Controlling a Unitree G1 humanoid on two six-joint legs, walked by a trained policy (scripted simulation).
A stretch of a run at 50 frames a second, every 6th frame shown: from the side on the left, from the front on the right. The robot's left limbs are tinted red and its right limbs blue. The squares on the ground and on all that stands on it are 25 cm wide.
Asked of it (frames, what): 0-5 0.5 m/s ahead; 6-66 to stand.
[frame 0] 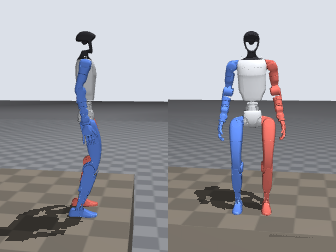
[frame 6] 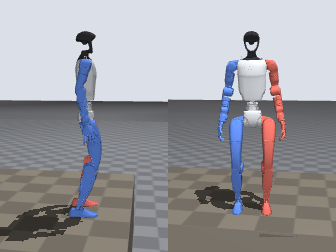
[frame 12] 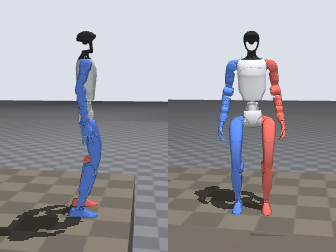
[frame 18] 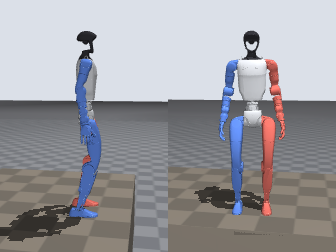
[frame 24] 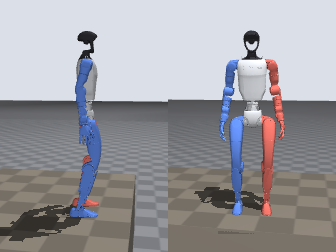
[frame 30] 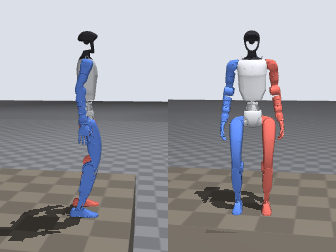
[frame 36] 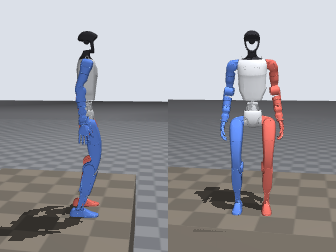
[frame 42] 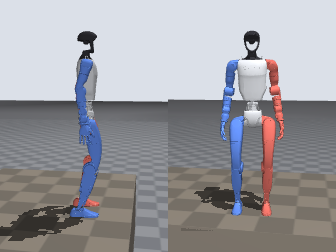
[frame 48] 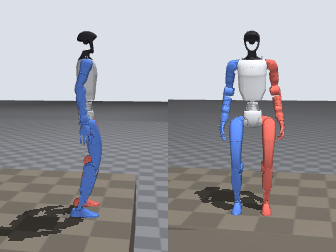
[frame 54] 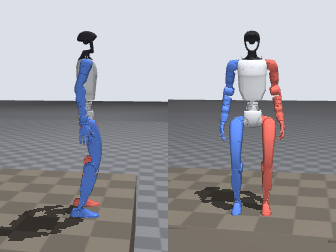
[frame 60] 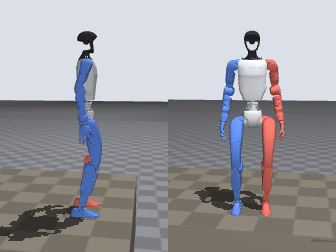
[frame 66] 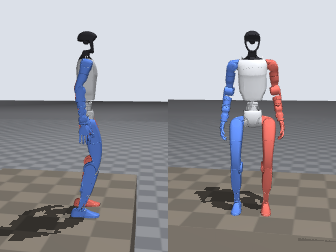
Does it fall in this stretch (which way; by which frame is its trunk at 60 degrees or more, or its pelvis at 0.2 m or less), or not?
no
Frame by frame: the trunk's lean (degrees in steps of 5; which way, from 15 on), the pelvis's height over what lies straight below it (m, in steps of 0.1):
0: 0, 0.8
6: 0, 0.8
12: 0, 0.8
18: 0, 0.8
24: 0, 0.8
30: 0, 0.8
36: 0, 0.8
42: 0, 0.8
48: 0, 0.8
54: 0, 0.8
60: 0, 0.8
66: 0, 0.8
